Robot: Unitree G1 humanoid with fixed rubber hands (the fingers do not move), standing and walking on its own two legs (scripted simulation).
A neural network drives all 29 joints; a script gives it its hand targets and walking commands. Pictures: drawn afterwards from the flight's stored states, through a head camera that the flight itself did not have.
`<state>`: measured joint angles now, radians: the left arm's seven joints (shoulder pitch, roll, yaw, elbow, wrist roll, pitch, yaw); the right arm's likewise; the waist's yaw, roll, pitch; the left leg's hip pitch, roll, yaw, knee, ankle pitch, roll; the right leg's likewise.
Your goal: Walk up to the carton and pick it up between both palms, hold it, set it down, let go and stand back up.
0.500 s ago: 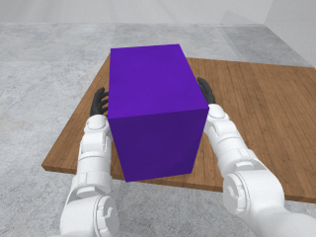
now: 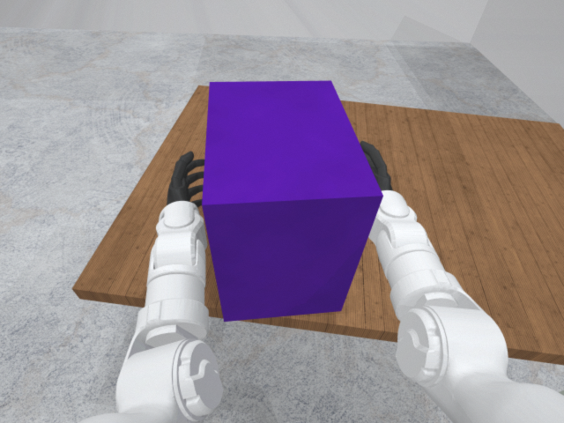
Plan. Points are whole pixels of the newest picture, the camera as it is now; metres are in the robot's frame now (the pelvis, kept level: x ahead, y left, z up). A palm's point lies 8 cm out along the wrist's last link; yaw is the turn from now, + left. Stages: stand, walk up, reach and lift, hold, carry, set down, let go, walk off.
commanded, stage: set down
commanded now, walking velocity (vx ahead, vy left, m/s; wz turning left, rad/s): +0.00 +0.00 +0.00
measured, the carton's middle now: (277, 200) +0.43 +0.08 +0.08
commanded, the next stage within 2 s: none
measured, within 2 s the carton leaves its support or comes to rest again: neither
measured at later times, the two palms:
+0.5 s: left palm (183, 208) +0.36 +0.21 +0.11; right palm (376, 195) +0.42 -0.07 +0.12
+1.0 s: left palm (178, 216) +0.37 +0.23 +0.09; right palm (377, 203) +0.44 -0.08 +0.09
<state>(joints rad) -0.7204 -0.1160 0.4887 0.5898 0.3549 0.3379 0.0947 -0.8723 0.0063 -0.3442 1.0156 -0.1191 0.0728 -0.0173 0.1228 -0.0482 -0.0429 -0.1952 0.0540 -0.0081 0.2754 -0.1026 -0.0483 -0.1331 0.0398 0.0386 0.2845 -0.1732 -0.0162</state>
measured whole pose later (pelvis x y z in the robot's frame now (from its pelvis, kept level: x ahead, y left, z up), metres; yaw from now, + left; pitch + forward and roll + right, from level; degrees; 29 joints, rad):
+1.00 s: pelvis -0.01 +0.01 -0.01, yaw -1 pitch +9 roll -1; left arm -0.65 0.04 0.17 0.53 -0.08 0.35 0.24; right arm -0.84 -0.21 0.06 0.89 0.30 0.15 -0.15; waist 0.16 0.03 -0.07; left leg -0.43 0.07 0.00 0.42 -0.15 -0.04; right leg -0.33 0.05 0.04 0.35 -0.18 -0.01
